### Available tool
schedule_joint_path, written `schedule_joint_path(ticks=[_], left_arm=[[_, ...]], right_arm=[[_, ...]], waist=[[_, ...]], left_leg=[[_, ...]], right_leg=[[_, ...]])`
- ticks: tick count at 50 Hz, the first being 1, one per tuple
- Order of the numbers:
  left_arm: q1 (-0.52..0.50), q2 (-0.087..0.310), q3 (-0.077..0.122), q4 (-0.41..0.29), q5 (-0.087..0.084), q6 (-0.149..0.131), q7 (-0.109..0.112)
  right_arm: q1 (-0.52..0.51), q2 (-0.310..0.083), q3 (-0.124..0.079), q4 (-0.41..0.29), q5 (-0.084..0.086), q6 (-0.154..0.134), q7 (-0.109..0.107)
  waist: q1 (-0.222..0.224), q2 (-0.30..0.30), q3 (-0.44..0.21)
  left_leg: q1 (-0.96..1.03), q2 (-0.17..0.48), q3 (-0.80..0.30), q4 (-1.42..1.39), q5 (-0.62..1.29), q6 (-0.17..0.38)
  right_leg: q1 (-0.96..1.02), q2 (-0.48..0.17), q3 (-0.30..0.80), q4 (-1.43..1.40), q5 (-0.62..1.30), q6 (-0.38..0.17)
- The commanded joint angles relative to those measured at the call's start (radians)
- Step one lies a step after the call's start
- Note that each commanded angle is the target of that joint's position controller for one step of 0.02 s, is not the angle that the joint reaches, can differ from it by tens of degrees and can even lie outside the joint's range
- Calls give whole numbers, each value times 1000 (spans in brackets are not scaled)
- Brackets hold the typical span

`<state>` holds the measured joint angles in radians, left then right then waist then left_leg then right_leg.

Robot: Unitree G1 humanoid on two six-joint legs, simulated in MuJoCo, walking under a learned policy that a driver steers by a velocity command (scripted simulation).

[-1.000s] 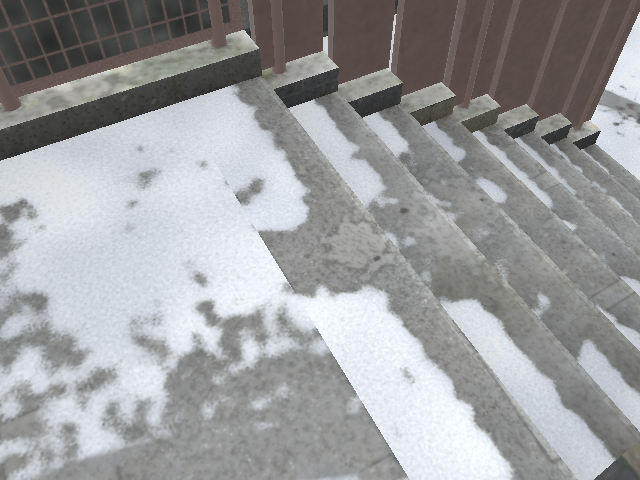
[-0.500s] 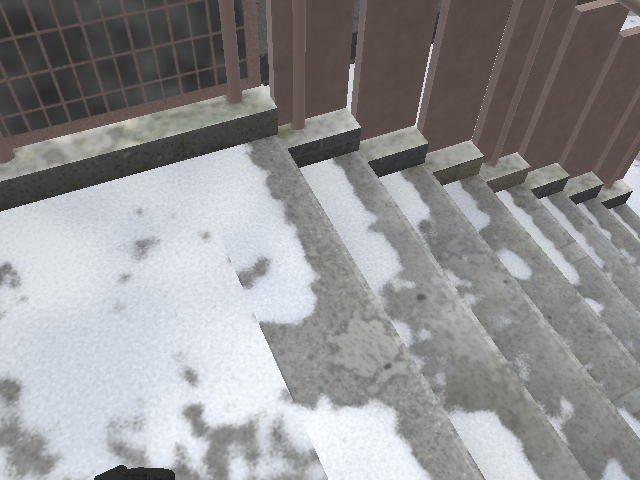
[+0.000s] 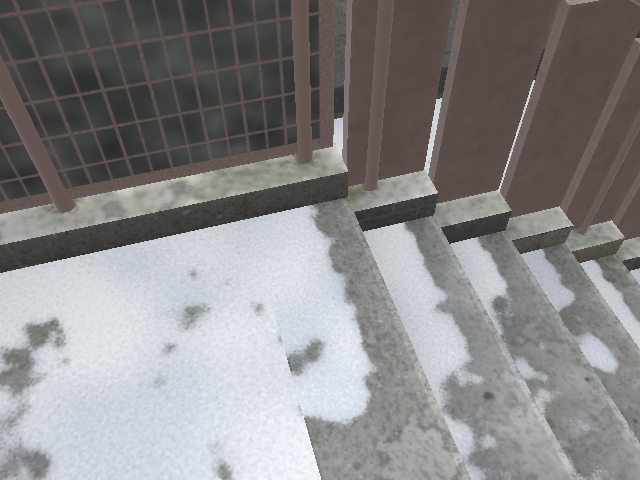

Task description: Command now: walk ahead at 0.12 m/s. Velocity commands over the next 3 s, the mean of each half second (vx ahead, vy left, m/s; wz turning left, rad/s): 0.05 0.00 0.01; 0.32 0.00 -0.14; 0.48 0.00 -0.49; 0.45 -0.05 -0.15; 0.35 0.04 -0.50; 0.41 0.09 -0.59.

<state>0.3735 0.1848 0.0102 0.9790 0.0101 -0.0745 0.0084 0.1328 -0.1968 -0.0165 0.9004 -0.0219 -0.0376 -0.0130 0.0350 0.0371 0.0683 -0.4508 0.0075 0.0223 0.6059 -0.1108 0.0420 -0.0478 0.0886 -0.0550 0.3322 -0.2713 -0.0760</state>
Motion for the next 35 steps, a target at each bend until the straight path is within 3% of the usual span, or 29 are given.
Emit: schedule_joint_path(ticks=[1,2,3,4,5,7,10,12,14,15,17,20,24,25,27,29,31,32,35], left_arm=[[-10,122,21,-29,-8,3,9],[31,115,19,-32,-6,2,11],[169,50,3,-13,-23,7,15],[211,46,5,31,-35,37,23],[135,89,17,19,-20,55,27],[20,81,20,-3,-2,77,19],[63,25,5,42,1,95,17],[75,27,2,70,5,98,20],[29,55,1,57,15,93,22],[19,63,1,67,11,88,21],[12,52,-2,79,5,74,23],[-4,56,-1,81,1,60,27],[-15,56,-4,85,4,57,26],[-3,62,-2,88,4,58,24],[12,88,10,88,7,64,22],[45,109,20,84,4,68,19],[60,152,40,91,4,63,22],[48,154,45,87,5,58,21],[23,150,54,82,12,41,12]], right_arm=[[144,-79,-19,12,-2,-20,-15],[195,-134,-30,28,-10,-32,-19],[238,-166,-33,34,-11,-34,-16],[225,-112,-20,28,14,-20,-12],[188,-87,-10,15,18,-13,-11],[118,-83,-1,11,5,-1,-23],[49,-92,-5,13,13,13,-30],[52,-95,-10,25,24,21,-26],[74,-95,-17,38,30,29,-20],[81,-95,-23,43,30,34,-17],[112,-85,-25,63,19,32,-16],[131,-74,-26,83,16,23,-12],[142,-67,-25,106,23,21,-15],[158,-54,-22,121,22,23,-17],[166,-75,-30,123,17,28,-16],[138,-70,-33,105,14,28,-8],[95,-33,-29,77,10,12,8],[82,-47,-34,63,3,3,13],[96,-64,-47,48,8,-23,25]], waist=[[-78,-110,-56],[-69,-43,-111],[-21,79,-210],[-49,120,-270],[-56,97,-206],[-41,75,-123],[15,62,-103],[17,43,-81],[-12,34,-6],[-24,-13,48],[-37,-53,29],[-47,-54,-11],[-49,-51,-8],[-46,-52,-28],[-41,-76,9],[-15,-110,75],[-1,-202,129],[-1,-191,134],[-25,-160,130]], left_leg=[[251,-3,-6,-205,147,23],[392,91,-93,-190,483,37],[540,271,-227,-106,888,139],[490,356,-322,-136,864,260],[408,342,-361,-207,662,275],[296,286,-330,-304,348,225],[181,183,-225,-359,28,114],[128,142,-196,-373,-209,63],[84,119,-203,-402,-381,12],[123,97,-176,-395,-332,8],[210,96,-164,-337,-210,19],[272,86,-144,-289,-92,28],[290,76,-126,-268,-36,24],[296,67,-118,-264,-111,26],[234,24,-86,-210,-317,37],[91,-13,-54,-125,-424,46],[-17,-33,38,45,-260,39],[-45,-4,32,93,-233,44],[-18,15,40,28,-263,58]], right_leg=[[-55,-240,114,107,704,-44],[-107,-200,100,184,539,-9],[-182,-147,70,274,98,15],[-163,-85,40,354,-247,28],[-197,-77,55,390,-344,32],[-211,-81,73,389,-323,44],[-86,-89,54,240,-125,66],[-27,-93,48,126,12,68],[-80,-147,108,54,-11,59],[-178,-148,114,48,-63,53],[-209,-159,126,11,-50,49],[-207,-175,145,-15,-29,36],[-215,-184,154,-33,-24,28],[-207,-178,156,-50,-94,24],[-230,-170,175,-56,-306,-9],[-215,-220,263,-106,-484,-61],[-156,-347,399,-214,-512,-122],[-142,-379,419,-228,-470,-139],[-96,-359,347,-179,-323,-136]])
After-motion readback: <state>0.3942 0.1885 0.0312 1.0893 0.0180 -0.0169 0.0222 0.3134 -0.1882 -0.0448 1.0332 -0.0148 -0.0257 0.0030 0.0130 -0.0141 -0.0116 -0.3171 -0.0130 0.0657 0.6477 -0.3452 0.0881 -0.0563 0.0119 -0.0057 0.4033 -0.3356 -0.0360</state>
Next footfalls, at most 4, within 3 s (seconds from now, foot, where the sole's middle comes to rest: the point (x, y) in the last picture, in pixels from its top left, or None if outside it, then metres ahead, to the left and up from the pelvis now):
0.04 left None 0.15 0.09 -0.78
0.26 right None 0.05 -0.11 -0.78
1.24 right None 0.44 -0.08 -0.78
1.84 left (377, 345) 0.78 -0.07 -0.78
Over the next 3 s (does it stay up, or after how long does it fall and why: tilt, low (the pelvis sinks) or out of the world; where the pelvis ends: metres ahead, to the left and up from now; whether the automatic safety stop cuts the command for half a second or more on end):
stays up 0.95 -0.32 -0.21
